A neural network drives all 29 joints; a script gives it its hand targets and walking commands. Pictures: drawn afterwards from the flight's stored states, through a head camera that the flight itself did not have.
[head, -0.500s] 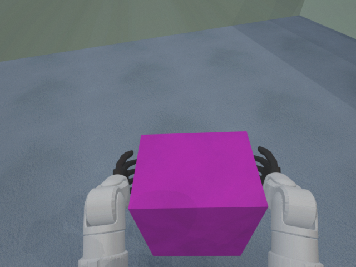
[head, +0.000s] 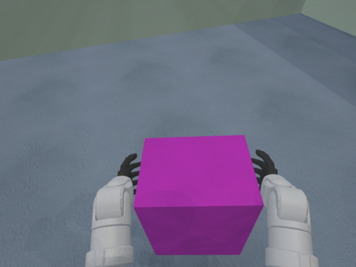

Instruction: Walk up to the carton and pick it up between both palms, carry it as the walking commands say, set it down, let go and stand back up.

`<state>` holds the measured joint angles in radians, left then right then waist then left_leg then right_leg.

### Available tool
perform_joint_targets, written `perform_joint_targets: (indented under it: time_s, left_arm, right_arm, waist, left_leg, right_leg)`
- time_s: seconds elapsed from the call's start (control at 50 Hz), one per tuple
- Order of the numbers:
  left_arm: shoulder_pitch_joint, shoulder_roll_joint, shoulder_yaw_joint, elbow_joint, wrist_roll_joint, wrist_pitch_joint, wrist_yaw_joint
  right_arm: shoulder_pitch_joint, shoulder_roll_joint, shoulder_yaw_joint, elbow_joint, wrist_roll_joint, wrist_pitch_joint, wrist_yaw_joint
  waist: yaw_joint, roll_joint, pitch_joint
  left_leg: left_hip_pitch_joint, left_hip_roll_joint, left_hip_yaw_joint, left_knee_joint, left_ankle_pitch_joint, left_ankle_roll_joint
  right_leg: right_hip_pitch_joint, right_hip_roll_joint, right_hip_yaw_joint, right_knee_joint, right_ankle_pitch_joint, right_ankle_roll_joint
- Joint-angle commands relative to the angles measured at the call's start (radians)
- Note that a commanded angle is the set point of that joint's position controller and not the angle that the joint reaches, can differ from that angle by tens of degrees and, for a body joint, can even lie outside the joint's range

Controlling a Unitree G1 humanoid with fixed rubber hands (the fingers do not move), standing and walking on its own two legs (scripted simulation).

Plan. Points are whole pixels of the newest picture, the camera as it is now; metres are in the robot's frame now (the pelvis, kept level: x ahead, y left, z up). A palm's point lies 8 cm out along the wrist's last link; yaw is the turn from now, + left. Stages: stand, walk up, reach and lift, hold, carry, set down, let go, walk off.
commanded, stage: hold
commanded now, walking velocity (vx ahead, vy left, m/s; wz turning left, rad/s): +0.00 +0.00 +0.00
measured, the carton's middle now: (195, 200) +0.27 -0.01 -0.01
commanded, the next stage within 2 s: set down in 0.66 s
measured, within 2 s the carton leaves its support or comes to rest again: neither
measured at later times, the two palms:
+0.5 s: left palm (125, 179) +0.29 +0.15 +0.06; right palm (259, 164) +0.32 -0.16 +0.06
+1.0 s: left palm (126, 193) +0.28 +0.16 +0.00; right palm (257, 193) +0.28 -0.15 +0.02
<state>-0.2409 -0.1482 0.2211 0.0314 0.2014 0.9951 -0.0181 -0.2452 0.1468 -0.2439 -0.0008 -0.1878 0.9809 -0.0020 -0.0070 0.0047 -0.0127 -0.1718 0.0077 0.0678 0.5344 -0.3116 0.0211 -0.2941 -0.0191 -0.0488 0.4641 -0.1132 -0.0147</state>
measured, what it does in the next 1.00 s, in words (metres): stands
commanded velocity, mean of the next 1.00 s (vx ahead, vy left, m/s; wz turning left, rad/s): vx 0.00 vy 0.00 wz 0.00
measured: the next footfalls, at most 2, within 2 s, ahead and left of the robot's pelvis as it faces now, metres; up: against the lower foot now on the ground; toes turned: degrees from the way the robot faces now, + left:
none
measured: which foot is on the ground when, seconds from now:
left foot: down 0.00-1.00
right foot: down 0.00-1.00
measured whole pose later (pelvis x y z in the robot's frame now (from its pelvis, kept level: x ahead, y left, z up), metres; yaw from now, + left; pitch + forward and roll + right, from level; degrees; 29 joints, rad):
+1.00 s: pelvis +0.01 +0.02 +0.01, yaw +11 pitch -6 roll -1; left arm -0.23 -0.14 0.17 0.39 0.25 0.61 -0.04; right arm -0.16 0.13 -0.31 0.19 -0.23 0.68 0.04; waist -0.16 0.00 0.09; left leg -0.07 -0.08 -0.10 0.45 -0.26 0.06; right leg -0.12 0.02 0.09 0.38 -0.15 0.03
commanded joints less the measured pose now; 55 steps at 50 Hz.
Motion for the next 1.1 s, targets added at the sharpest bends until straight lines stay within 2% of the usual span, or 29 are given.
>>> perform_joint_targets:
  time_s: [0.0,0.02,0.04,0.1,0.16,0.2,0.22,0.26,0.28,0.3,0.32,0.38,0.46,0.5,0.54,0.62,0.64,0.66,0.68,0.7,0.72,0.8,0.84,0.86,0.9,0.94,1.0,1.04,1.08]
  left_arm:
    - [-0.369,-0.777,-0.619,-0.128,-0.187,-0.308,-0.145]
    - [-0.408,-0.805,-0.606,-0.107,-0.209,-0.317,-0.139]
    - [-0.472,-0.821,-0.650,-0.129,-0.247,-0.333,-0.136]
    - [-0.564,-0.773,-0.625,-0.045,-0.272,-0.345,-0.123]
    - [-0.620,-0.750,-0.583,0.024,-0.261,-0.353,-0.135]
    - [-0.631,-0.718,-0.508,0.145,-0.214,-0.344,-0.150]
    - [-0.600,-0.719,-0.460,0.215,-0.186,-0.336,-0.155]
    - [-0.614,-0.722,-0.396,0.337,-0.149,-0.326,-0.178]
    - [-0.642,-0.712,-0.373,0.371,-0.144,-0.325,-0.193]
    - [-0.648,-0.719,-0.328,0.425,-0.120,-0.322,-0.205]
    - [-0.672,-0.730,-0.348,0.435,-0.141,-0.330,-0.223]
    - [-0.747,-0.704,-0.293,0.493,-0.140,-0.351,-0.252]
    - [-0.744,-0.792,-0.413,0.350,-0.214,-0.394,-0.283]
    - [-0.842,-0.843,-0.490,0.247,-0.242,-0.395,-0.277]
    - [-0.716,-0.880,-0.539,0.206,-0.243,-0.377,-0.266]
    - [-0.551,-0.919,-0.597,0.163,-0.238,-0.341,-0.251]
    - [-0.551,-0.924,-0.604,0.145,-0.230,-0.335,-0.242]
    - [-0.423,-0.945,-0.643,0.186,-0.200,-0.328,-0.248]
    - [-0.393,-0.934,-0.619,0.200,-0.193,-0.336,-0.254]
    - [-0.408,-0.906,-0.596,0.186,-0.195,-0.336,-0.247]
    - [-0.365,-0.901,-0.568,0.234,-0.170,-0.331,-0.243]
    - [-0.430,-0.871,-0.541,0.243,-0.165,-0.359,-0.226]
    - [-0.457,-0.897,-0.553,0.198,-0.173,-0.407,-0.210]
    - [-0.510,-0.920,-0.565,0.198,-0.176,-0.424,-0.200]
    - [-0.499,-0.924,-0.510,0.236,-0.146,-0.460,-0.170]
    - [-0.548,-0.950,-0.517,0.249,-0.144,-0.501,-0.147]
    - [-0.543,-1.005,-0.491,0.373,-0.118,-0.534,-0.130]
    - [-0.582,-1.003,-0.491,0.428,-0.108,-0.563,-0.128]
    - [-0.575,-0.942,-0.429,0.490,-0.085,-0.579,-0.137]
  right_arm:
    - [-0.367,0.698,0.612,-0.101,0.194,-0.272,0.168]
    - [-0.423,0.727,0.675,-0.112,0.229,-0.283,0.182]
    - [-0.483,0.731,0.702,-0.162,0.245,-0.305,0.176]
    - [-0.563,0.657,0.691,-0.097,0.228,-0.311,0.148]
    - [-0.569,0.676,0.656,0.023,0.221,-0.301,0.145]
    - [-0.531,0.685,0.563,0.163,0.192,-0.279,0.141]
    - [-0.527,0.700,0.540,0.204,0.177,-0.269,0.147]
    - [-0.509,0.728,0.447,0.341,0.140,-0.237,0.141]
    - [-0.514,0.746,0.414,0.375,0.124,-0.223,0.139]
    - [-0.563,0.765,0.400,0.383,0.120,-0.215,0.139]
    - [-0.568,0.797,0.380,0.397,0.120,-0.208,0.137]
    - [-0.643,0.885,0.392,0.430,0.158,-0.196,0.127]
    - [-0.646,1.022,0.523,0.282,0.232,-0.234,0.135]
    - [-0.663,1.057,0.538,0.272,0.249,-0.246,0.137]
    - [-0.574,1.038,0.571,0.214,0.261,-0.254,0.144]
    - [-0.507,0.994,0.613,0.102,0.259,-0.261,0.158]
    - [-0.463,0.970,0.591,0.112,0.240,-0.252,0.162]
    - [-0.229,0.981,0.588,0.185,0.198,-0.233,0.159]
    - [-0.223,0.975,0.576,0.180,0.179,-0.228,0.159]
    - [-0.196,0.922,0.554,0.202,0.156,-0.228,0.170]
    - [-0.202,0.904,0.509,0.207,0.123,-0.228,0.167]
    - [-0.284,0.789,0.455,0.166,0.113,-0.258,0.196]
    - [-0.409,0.783,0.504,0.063,0.165,-0.300,0.218]
    - [-0.439,0.766,0.493,0.074,0.173,-0.318,0.230]
    - [-0.517,0.723,0.491,0.102,0.179,-0.350,0.252]
    - [-0.540,0.688,0.478,0.170,0.160,-0.391,0.276]
    - [-0.559,0.633,0.389,0.302,0.098,-0.441,0.300]
    - [-0.505,0.633,0.314,0.397,0.027,-0.474,0.299]
    - [-0.513,0.671,0.283,0.436,0.010,-0.490,0.297]
  waist:
    - [0.025,0.060,-0.360]
    - [0.076,0.057,-0.383]
    - [0.044,0.045,-0.457]
    - [-0.020,0.010,-0.354]
    - [-0.032,-0.005,-0.238]
    - [-0.053,0.047,-0.163]
    - [-0.028,0.011,-0.145]
    - [-0.066,0.001,-0.122]
    - [-0.080,-0.050,-0.068]
    - [-0.057,-0.073,-0.033]
    - [-0.090,-0.124,-0.033]
    - [-0.044,-0.172,-0.004]
    - [-0.020,-0.157,-0.178]
    - [-0.028,-0.041,-0.254]
    - [-0.035,0.063,-0.339]
    - [-0.050,0.082,-0.415]
    - [-0.073,0.081,-0.378]
    - [-0.203,0.041,-0.348]
    - [-0.192,-0.023,-0.331]
    - [-0.189,-0.007,-0.251]
    - [-0.210,-0.066,-0.192]
    - [-0.196,-0.015,-0.046]
    - [-0.150,-0.029,-0.102]
    - [-0.156,0.017,-0.147]
    - [-0.095,0.046,-0.180]
    - [-0.087,0.072,-0.220]
    - [-0.119,0.116,-0.232]
    - [-0.196,0.097,-0.227]
    - [-0.202,0.038,-0.233]
  left_leg:
    - [0.013,-0.048,-0.172,-0.179,0.447,0.004]
    - [0.019,-0.051,-0.166,-0.171,0.456,0.000]
    - [0.038,-0.054,-0.168,-0.164,0.436,-0.004]
    - [-0.105,-0.035,-0.185,-0.212,0.081,0.018]
    - [-0.191,-0.023,-0.193,-0.242,-0.142,0.029]
    - [-0.236,-0.017,-0.190,-0.252,-0.206,0.032]
    - [-0.230,-0.017,-0.185,-0.250,-0.195,0.034]
    - [-0.211,-0.015,-0.188,-0.231,-0.190,0.031]
    - [-0.186,-0.017,-0.191,-0.205,-0.171,0.035]
    - [-0.168,-0.029,-0.181,-0.186,-0.145,0.030]
    - [-0.096,-0.039,-0.175,-0.163,-0.076,0.029]
    - [-0.069,-0.051,-0.170,-0.107,-0.030,0.034]
    - [-0.024,-0.065,-0.165,-0.145,0.094,0.043]
    - [-0.012,-0.067,-0.166,-0.171,0.106,0.035]
    - [-0.003,-0.077,-0.155,-0.196,0.184,0.024]
    - [0.030,-0.080,-0.166,-0.217,0.278,0.008]
    - [0.040,-0.085,-0.170,-0.222,0.278,0.004]
    - [0.054,-0.079,-0.212,-0.209,0.379,0.028]
    - [0.028,-0.069,-0.224,-0.211,0.391,0.033]
    - [0.000,-0.062,-0.228,-0.225,0.365,0.025]
    - [0.037,-0.061,-0.234,-0.232,0.347,0.025]
    - [-0.055,-0.068,-0.239,-0.252,0.168,0.009]
    - [-0.062,-0.067,-0.245,-0.238,0.167,0.013]
    - [-0.057,-0.063,-0.245,-0.225,0.160,0.008]
    - [-0.046,-0.046,-0.243,-0.210,0.134,0.004]
    - [-0.033,-0.028,-0.251,-0.204,0.128,-0.013]
    - [-0.045,-0.005,-0.280,-0.211,0.077,-0.029]
    - [-0.083,-0.003,-0.295,-0.205,0.074,-0.032]
    - [-0.096,-0.032,-0.264,-0.164,0.074,-0.020]
  right_leg:
    - [0.454,0.132,0.109,-0.012,0.287,-0.030]
    - [0.482,0.133,0.122,-0.019,0.259,-0.029]
    - [0.520,0.133,0.130,-0.021,0.261,-0.024]
    - [0.539,0.133,0.125,-0.014,0.064,-0.005]
    - [0.479,0.118,0.114,-0.012,-0.120,0.012]
    - [0.468,0.088,0.143,-0.037,-0.213,0.024]
    - [0.463,0.079,0.151,-0.049,-0.240,0.025]
    - [0.424,0.049,0.185,-0.084,-0.291,0.039]
    - [0.373,0.036,0.204,-0.106,-0.339,0.045]
    - [0.341,0.029,0.218,-0.134,-0.398,0.053]
    - [0.283,0.022,0.223,-0.157,-0.381,0.057]
    - [0.274,-0.027,0.312,-0.210,-0.495,0.086]
    - [0.414,-0.032,0.304,-0.157,-0.080,0.104]
    - [0.468,-0.015,0.265,-0.137,-0.034,0.082]
    - [0.543,0.000,0.225,-0.104,0.179,0.060]
    - [0.594,0.035,0.182,-0.089,0.313,0.036]
    - [0.556,0.046,0.171,-0.098,0.293,0.033]
    - [0.505,0.077,0.138,-0.125,0.462,0.031]
    - [0.513,0.084,0.135,-0.123,0.479,0.038]
    - [0.493,0.080,0.135,-0.129,0.440,0.028]
    - [0.443,0.091,0.115,-0.139,0.403,0.031]
    - [0.405,0.093,0.089,-0.129,0.213,0.010]
    - [0.412,0.097,0.086,-0.092,0.184,0.016]
    - [0.407,0.093,0.094,-0.077,0.165,0.007]
    - [0.378,0.094,0.093,-0.032,0.103,0.004]
    - [0.326,0.110,0.088,0.005,0.033,-0.003]
    - [0.231,0.118,0.080,0.061,-0.026,-0.007]
    - [0.177,0.115,0.088,0.070,-0.016,-0.013]
    - [0.159,0.102,0.094,0.057,-0.004,-0.016]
